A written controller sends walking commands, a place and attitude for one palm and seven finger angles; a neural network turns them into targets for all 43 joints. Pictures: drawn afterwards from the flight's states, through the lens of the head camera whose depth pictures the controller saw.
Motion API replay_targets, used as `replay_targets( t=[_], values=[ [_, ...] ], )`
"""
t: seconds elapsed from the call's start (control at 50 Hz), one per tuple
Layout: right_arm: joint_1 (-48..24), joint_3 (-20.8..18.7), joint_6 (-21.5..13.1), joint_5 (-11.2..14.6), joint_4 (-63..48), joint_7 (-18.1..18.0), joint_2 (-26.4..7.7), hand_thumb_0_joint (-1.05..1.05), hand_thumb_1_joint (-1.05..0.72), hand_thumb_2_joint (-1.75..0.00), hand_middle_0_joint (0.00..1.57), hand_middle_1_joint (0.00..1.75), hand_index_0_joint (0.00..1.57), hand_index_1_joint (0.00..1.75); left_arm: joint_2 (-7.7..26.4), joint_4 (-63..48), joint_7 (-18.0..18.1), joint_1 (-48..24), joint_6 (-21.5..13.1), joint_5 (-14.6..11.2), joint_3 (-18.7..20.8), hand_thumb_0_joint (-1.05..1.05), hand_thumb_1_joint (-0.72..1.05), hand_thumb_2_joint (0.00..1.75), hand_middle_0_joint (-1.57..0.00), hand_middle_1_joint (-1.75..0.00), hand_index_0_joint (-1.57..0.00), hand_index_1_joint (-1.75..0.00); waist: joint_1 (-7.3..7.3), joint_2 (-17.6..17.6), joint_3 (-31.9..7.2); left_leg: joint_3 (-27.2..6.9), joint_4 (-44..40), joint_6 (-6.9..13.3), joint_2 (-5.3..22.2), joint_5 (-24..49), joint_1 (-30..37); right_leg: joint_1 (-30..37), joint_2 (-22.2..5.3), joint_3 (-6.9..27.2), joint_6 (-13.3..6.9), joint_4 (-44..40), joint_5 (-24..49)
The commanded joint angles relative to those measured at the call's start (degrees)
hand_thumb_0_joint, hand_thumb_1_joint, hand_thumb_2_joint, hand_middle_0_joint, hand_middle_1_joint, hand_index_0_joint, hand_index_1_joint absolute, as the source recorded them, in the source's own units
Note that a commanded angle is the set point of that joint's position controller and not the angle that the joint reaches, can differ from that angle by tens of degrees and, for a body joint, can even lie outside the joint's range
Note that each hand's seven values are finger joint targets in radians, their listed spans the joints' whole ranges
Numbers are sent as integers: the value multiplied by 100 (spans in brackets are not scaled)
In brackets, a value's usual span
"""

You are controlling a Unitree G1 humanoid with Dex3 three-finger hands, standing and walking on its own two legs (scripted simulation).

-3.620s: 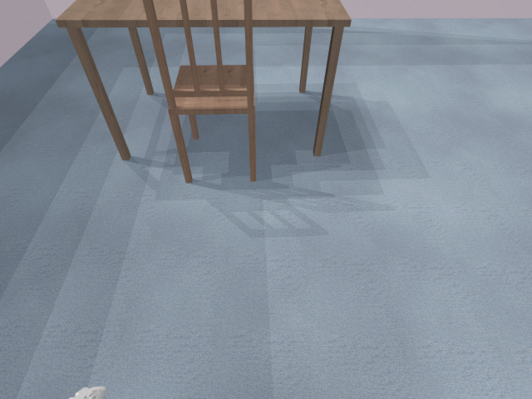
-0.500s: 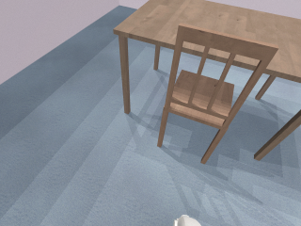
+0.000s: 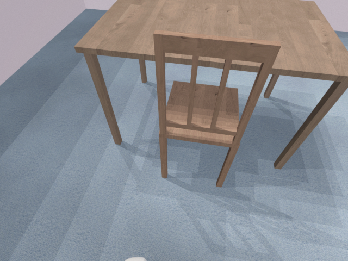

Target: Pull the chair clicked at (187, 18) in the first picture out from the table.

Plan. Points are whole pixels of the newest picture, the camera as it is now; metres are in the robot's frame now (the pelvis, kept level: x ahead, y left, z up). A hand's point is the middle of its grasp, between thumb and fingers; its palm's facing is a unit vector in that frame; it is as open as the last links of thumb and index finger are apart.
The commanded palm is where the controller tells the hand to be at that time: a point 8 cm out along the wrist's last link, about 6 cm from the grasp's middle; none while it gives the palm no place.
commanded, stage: take the last steps up to it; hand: left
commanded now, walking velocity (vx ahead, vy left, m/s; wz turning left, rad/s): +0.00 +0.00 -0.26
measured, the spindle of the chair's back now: (191, 94) +0.69 -0.02 -0.06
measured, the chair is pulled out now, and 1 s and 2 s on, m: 0.00 0.00 0.00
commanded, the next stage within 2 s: come to a stop and stand still in 0.80 s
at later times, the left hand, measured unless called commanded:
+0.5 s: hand out of the picture +0.14 +0.16 -0.17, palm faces -0.14 -0.97 -0.19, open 7.4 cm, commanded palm none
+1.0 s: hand (133, 248) +0.18 +0.13 -0.19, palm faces -0.05 -0.99 -0.11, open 7.4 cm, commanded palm none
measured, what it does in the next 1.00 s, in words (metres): walks ahead: left foot, then right foot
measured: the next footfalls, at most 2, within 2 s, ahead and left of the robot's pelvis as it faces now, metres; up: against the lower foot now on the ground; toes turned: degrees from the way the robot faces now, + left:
left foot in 0.06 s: +0.07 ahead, +0.14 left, +0.00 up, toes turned +3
right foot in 0.50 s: +0.10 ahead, -0.14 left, +0.00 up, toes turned -13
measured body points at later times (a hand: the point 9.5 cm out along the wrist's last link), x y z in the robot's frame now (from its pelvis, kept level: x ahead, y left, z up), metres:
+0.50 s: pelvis +0.06 -0.01 +0.00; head +0.08 -0.02 +0.45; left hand +0.15 +0.21 -0.15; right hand -0.05 -0.23 -0.16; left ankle +0.03 +0.13 -0.73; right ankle +0.06 -0.13 -0.74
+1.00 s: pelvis +0.19 -0.03 +0.00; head +0.21 +0.00 +0.45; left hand +0.19 +0.18 -0.18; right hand +0.23 -0.26 -0.14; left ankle +0.24 +0.05 -0.74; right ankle +0.10 -0.13 -0.68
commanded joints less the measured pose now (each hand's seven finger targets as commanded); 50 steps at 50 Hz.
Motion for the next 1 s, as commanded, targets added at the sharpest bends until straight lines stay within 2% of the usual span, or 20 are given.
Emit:
replay_targets(
  t=[0.0,0.04,0.06,0.1,0.16,0.36,0.42,0.44,0.46,0.48,0.5,0.52,0.56,0.62,0.74,0.8,0.82,0.86,0.9,0.98],
  values=[
    [959,-41,-126,-14,-52,-50,-390,0,-90,-90,20,30,20,30,990,-433,75,-10,-14,-42,256,0,90,90,-20,-30,-20,-30,-261,-665,-534,233,-1880,66,-133,1107,1408,-155,-958,1046,-452,-323,1332],
    [948,-133,-165,-129,-188,-46,-1143,0,-90,-90,20,30,20,30,436,-530,6,287,21,-94,147,0,90,90,-20,-30,-20,-30,-164,1493,-349,-1759,-2994,837,1640,1079,1563,-1124,6,71,124,1063,-1275],
    [964,-165,-147,-153,-266,-40,-1269,0,-90,-90,20,30,20,30,556,-632,-3,140,43,-25,139,0,90,90,-20,-30,-20,-30,-270,1661,-188,-2477,-3450,1277,2136,103,1074,-1295,24,17,165,2140,-2091],
    [676,-97,-183,-181,-322,-63,-1033,0,-90,-90,20,30,20,30,703,-533,-100,-2,27,45,224,0,90,90,-20,-30,-20,-30,-185,967,192,-1995,-3672,1223,1743,-873,771,-1603,-193,269,102,3267,-1495],
    [646,-28,-321,-136,-305,-55,-751,0,-90,-90,20,30,20,30,571,-319,-193,290,-56,35,174,0,90,90,-20,-30,-20,-30,-63,664,44,-951,-3531,1034,1236,83,1119,-1609,-323,76,171,3341,-742],
    [1574,-150,-334,-168,279,1,-850,0,-90,-90,20,30,20,30,315,-308,-221,-294,-148,4,1,0,90,90,-20,-30,-20,-30,-440,858,71,-616,-3363,1203,1400,576,1586,-898,-432,-442,117,954,-1055],
    [1390,-152,-288,-145,367,18,-837,0,-90,-90,20,30,20,30,300,33,-206,423,-230,-3,32,0,90,90,-20,-30,-20,-30,-82,701,-183,-226,-2667,908,1111,408,1193,346,-180,-754,73,-242,-278],
    [1373,-130,-296,-110,399,37,-716,0,-90,-90,20,30,20,30,433,198,-168,774,-276,0,58,0,90,90,-20,-30,-20,-30,83,357,-299,20,-2140,717,863,167,767,1097,-291,-567,-5,-679,-52],
    [1357,-57,-319,-45,374,80,-363,0,-90,-90,20,30,20,30,807,341,-96,1161,-339,20,123,0,90,90,-20,-30,-20,-30,264,-576,-379,527,-1097,496,443,-317,-383,2151,-1118,468,-306,-1102,-638],
    [993,36,-332,-39,111,114,-153,0,-90,-90,20,30,20,30,1312,479,-43,1723,-355,-1,222,0,90,90,-20,-30,-20,-30,514,-1648,-296,838,294,319,-100,-1244,-1499,2467,-2211,2100,-865,-1725,-863],
    [628,-18,-291,-74,14,113,-428,0,-90,-90,20,30,20,30,1311,538,8,1852,-370,-55,216,0,90,90,-20,-30,-20,-30,612,-1513,-164,261,1095,394,41,-1182,-1622,1879,-2388,2427,-1108,-2019,-1159],
    [559,-61,-288,-84,39,122,-360,0,-90,-90,20,30,20,30,1069,537,35,1574,-382,-39,180,0,90,90,-20,-30,-20,-30,438,-1371,77,55,1537,432,123,-730,-1737,1611,-2231,2244,-1142,-2067,-1151],
    [827,-92,-280,-103,210,150,-232,0,-90,-90,20,30,20,30,624,392,87,1008,-410,-20,81,0,90,90,-20,-30,-20,-30,71,-690,208,-3,1586,402,295,-129,-1498,1221,-1908,1255,-1062,-1876,-173],
    [1097,-43,-245,-114,314,166,-30,0,-90,-90,20,30,20,30,455,363,91,856,-507,5,-27,0,90,90,-20,-30,-20,-30,-166,-700,135,222,1070,282,179,287,-970,891,-1578,312,-887,-1681,1610],
    [599,20,-311,-65,165,206,34,0,-90,-90,20,30,20,30,582,567,117,1109,-497,0,-43,0,90,90,-20,-30,-20,-30,-48,-785,156,398,-393,397,-60,708,-120,810,-1478,165,-778,-1388,2196],
    [1074,23,-377,-94,355,145,-66,0,-90,-90,20,30,20,30,549,614,114,957,-442,-24,-32,0,90,90,-20,-30,-20,-30,-344,-609,61,481,-1404,464,-290,1336,1056,516,-1186,-24,-541,-608,2009],
    [1500,-17,-418,-121,481,101,-282,0,-90,-90,20,30,20,30,437,630,102,1042,-423,-41,-53,0,90,90,-20,-30,-20,-30,-477,-157,-201,191,-1700,560,-128,1848,1743,327,-949,-148,-398,303,1861],
    [2093,-164,-387,-137,485,15,-1127,0,-90,-90,20,30,20,30,96,398,71,1261,-404,-71,-111,0,90,90,-20,-30,-20,-30,-486,1646,-668,-2369,-2721,1646,1913,2777,2469,-1049,36,-617,-51,2981,-2301],
    [1332,-56,-359,-89,325,-79,-715,0,-90,-90,20,30,20,30,175,466,115,924,-329,-31,-85,0,90,90,-20,-30,-20,-30,-310,1017,-279,-2002,-2981,1648,1722,2308,1574,-1302,-391,77,-66,3671,-1913],
    [404,173,-373,-39,207,-136,-311,0,-90,-90,20,30,20,30,-114,751,153,1263,-104,-76,-201,0,90,90,-20,-30,-20,-30,174,415,-300,-564,-2948,1303,1109,4029,812,-136,-590,75,264,2192,-1143]
  ],
)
